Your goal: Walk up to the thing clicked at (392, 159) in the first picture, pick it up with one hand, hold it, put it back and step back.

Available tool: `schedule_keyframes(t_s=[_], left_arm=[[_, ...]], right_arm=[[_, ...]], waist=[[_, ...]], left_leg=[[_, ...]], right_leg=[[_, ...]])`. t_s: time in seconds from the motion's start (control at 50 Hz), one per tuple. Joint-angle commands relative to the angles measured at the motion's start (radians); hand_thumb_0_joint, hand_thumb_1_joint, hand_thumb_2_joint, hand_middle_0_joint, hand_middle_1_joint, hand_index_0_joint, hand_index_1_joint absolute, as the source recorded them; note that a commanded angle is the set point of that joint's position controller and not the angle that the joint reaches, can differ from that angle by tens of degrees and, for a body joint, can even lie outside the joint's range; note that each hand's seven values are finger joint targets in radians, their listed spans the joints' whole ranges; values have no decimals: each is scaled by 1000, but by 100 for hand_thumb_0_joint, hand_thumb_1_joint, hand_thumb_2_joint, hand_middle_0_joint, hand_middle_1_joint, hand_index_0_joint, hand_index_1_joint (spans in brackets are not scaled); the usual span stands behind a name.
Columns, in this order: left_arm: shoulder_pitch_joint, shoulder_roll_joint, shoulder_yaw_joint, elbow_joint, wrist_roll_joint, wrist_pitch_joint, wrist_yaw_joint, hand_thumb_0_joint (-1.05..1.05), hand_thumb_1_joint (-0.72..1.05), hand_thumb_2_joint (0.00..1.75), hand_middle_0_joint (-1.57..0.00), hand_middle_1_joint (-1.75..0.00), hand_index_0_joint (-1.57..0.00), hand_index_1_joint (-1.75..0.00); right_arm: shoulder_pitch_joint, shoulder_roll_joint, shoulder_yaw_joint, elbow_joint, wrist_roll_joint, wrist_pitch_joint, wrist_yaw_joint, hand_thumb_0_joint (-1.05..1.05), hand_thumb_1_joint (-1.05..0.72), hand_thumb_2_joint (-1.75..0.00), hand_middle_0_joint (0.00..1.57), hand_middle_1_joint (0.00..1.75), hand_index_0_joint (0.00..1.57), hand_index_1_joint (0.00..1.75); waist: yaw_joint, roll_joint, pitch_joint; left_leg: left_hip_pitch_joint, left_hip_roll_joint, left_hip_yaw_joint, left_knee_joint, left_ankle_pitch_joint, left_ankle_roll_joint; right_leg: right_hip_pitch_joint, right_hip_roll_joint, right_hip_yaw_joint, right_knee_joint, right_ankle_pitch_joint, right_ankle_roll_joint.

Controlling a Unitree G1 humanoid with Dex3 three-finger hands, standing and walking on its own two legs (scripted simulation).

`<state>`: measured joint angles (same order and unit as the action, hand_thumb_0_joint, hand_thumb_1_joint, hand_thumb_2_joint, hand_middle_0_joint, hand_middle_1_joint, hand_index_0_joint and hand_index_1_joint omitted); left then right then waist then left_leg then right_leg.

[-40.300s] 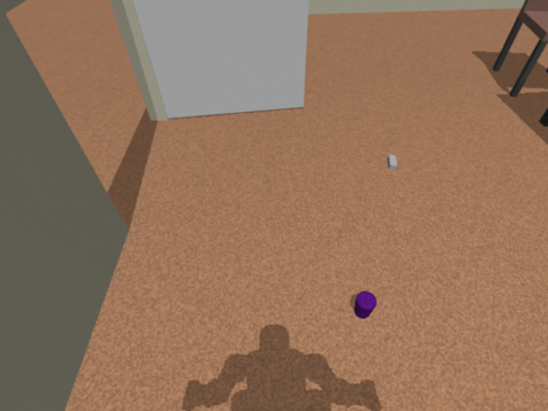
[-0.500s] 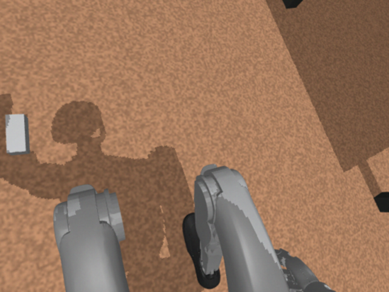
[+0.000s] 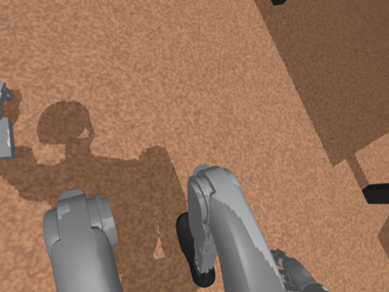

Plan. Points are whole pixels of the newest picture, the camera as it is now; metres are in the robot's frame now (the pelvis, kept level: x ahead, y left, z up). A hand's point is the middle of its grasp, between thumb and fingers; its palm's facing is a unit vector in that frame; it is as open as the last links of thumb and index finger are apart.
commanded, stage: approach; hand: left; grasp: from above
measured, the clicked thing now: (2, 139) +0.46 +0.35 -0.30
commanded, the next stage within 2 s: close in in 0.30 s
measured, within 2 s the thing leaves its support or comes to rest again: neither
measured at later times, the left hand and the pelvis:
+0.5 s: hand out of the picture +0.43 +0.35 -0.19, palm faces -0.53 -0.10 -0.84, open 14.2 cm; pelvis +0.00 +0.00 +0.00, yaw +0 degrees
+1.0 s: hand (0, 140) +0.44 +0.33 -0.24, palm faces -0.46 -0.08 -0.88, open 14.3 cm; pelvis +0.00 +0.00 -0.01, yaw -2 degrees
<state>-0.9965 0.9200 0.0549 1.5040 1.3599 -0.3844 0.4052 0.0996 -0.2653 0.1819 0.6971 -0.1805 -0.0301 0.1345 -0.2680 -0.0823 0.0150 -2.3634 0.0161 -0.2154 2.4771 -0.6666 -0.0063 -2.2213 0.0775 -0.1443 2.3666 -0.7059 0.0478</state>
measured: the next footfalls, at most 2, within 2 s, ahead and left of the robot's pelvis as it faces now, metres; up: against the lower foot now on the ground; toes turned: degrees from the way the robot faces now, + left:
none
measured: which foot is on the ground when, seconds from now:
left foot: down 0.00-1.00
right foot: down 0.00-1.00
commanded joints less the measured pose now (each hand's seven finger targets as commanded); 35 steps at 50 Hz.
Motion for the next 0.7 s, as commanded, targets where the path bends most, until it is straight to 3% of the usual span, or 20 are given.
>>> schedule_keyframes(t_s=[0.0, 0.1, 0.16, 0.22, 0.26, 0.3, 0.38, 0.42, 0.48, 0.56, 0.62, 0.68], left_arm=[[-335, 313, 86, -169, 3, 32, 91, 0, -58, 106, -7, -97, -5, -98], [-289, 321, 105, -150, -19, 104, 106, 0, -60, 106, -7, -95, -4, -97], [-263, 288, 78, -111, -51, 138, 68, 0, -59, 106, -7, -94, -5, -96], [-249, 218, 21, -61, -97, 148, -1, 0, -58, 104, -7, -97, -5, -98], [-253, 239, 19, -70, -112, 132, -42, 0, -57, 104, -7, -97, -5, -98], [-247, 254, 18, -105, -118, 106, -80, 0, -58, 104, -7, -97, -6, -99], [-212, 271, 47, -146, -121, 25, -94, 0, -56, 105, -7, -97, -6, -99], [-245, 321, 83, -236, -106, -16, -80, 0, -56, 102, -8, -97, -7, -97], [-229, 254, 52, -161, -79, -49, -37, 0, -55, 102, -7, -97, -7, -98], [-279, 310, 80, -150, -17, -68, 53, 0, -56, 106, -7, -92, -5, -94], [-266, 245, 35, -17, 12, -53, 110, 0, -56, 107, -7, -91, -4, -94], [-316, 313, 57, -37, 38, -34, 172, 0, -56, 107, -8, -90, -5, -93]], right_arm=[[188, -290, -76, -12, -6, -10, -18, 0, -89, -89, 20, 30, 20, 30], [171, -291, -79, -30, 5, -22, -15, 0, -90, -89, 20, 30, 20, 30], [181, -287, -81, -29, 12, -25, -17, 0, -89, -89, 20, 30, 20, 30], [192, -280, -80, -22, 23, -27, -20, 0, -90, -89, 20, 30, 20, 30], [203, -291, -79, -22, 22, -26, -26, 0, -89, -89, 20, 30, 20, 30], [209, -291, -78, -21, 21, -20, -26, 0, -90, -89, 20, 30, 20, 30], [218, -308, -76, -27, 7, -4, -29, 0, -89, -89, 20, 30, 20, 30], [209, -302, -72, -27, 3, 8, -28, 0, -90, -89, 20, 30, 20, 30], [202, -300, -62, -21, -8, 13, -21, 0, -89, -89, 20, 30, 20, 30], [182, -299, -56, -3, -21, 8, -17, 0, -89, -90, 20, 30, 20, 30], [167, -302, -47, 2, -37, -5, -11, 0, -89, -89, 20, 30, 20, 30], [163, -312, -40, 9, -49, -20, -12, 0, -89, -89, 20, 30, 20, 30]], waist=[[8, 512, -693], [25, 521, -720], [10, 451, -661], [-28, 363, -573], [-33, 315, -557], [-26, 317, -599], [-17, 317, -601], [19, 410, -683], [-20, 415, -621], [-9, 470, -635], [-60, 426, -548], [-38, 482, -599]], left_leg=[[610, 12, 103, -249, 216, 17], [600, 11, 118, -254, 218, 23], [518, 10, 126, -247, 164, 35], [435, 8, 120, -245, 87, 46], [390, 6, 115, -238, 65, 47], [425, 8, 112, -229, 99, 43], [467, 2, 107, -216, 148, 30], [561, 8, 102, -226, 200, 21], [596, 12, 82, -227, 213, 19], [621, 18, 86, -223, 221, 19], [581, 23, 75, -216, 189, 22], [599, 23, 82, -217, 193, 16]], right_leg=[[247, 23, -79, -200, 276, -80], [257, 21, -62, -204, 284, -81], [266, 23, -50, -231, 253, -75], [256, 24, -41, -256, 189, -73], [280, 21, -41, -271, 151, -73], [324, 21, -34, -262, 177, -70], [344, 18, -60, -268, 206, -76], [347, 22, -63, -246, 240, -82], [283, 24, -90, -225, 240, -82], [262, 27, -87, -204, 258, -78], [208, 32, -103, -196, 240, -74], [232, 33, -96, -193, 251, -78]])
